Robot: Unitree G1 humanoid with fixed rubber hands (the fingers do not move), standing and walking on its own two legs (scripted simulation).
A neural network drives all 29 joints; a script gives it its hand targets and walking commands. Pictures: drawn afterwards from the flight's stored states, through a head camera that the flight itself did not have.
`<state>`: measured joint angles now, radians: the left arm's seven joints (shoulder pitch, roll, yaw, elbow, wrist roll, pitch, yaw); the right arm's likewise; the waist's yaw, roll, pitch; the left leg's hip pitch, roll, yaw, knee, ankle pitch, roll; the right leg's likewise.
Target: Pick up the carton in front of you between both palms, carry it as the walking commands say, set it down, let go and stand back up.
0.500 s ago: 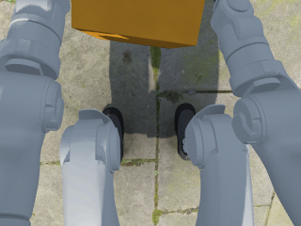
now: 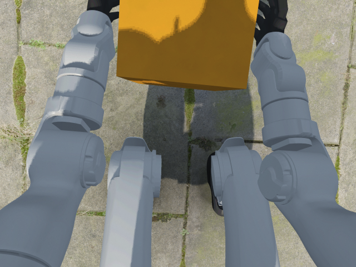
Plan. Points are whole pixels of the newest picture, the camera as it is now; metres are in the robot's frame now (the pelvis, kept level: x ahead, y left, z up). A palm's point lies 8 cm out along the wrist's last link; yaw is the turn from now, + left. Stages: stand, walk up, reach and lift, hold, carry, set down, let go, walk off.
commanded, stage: reach and lift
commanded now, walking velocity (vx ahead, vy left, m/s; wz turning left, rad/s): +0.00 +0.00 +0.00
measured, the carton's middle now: (183, 37) +0.53 +0.02 -0.18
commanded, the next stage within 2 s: none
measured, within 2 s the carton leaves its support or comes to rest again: neither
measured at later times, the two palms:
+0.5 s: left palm out of the picture +0.49 +0.17 +0.06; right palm (351, 11) +0.48 -0.13 +0.07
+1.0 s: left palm out of the picture +0.44 +0.16 +0.22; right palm out of the picture +0.44 -0.14 +0.23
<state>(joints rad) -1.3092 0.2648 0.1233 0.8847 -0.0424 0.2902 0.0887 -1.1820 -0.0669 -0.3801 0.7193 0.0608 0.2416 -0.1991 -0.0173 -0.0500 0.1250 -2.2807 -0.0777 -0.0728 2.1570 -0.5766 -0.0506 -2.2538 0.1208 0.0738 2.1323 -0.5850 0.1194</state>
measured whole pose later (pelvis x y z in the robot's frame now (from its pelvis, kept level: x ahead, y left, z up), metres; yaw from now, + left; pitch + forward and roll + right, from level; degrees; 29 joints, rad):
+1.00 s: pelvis +0.05 -0.01 +0.26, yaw +3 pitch +30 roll -1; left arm -0.66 -0.05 0.35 0.67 0.20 0.34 0.03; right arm -0.62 0.13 -0.43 0.60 -0.19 0.31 -0.07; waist -0.01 -0.01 -0.23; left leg -1.33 -0.09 -0.12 1.26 -0.45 -0.04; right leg -1.32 0.10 0.12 1.26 -0.47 0.05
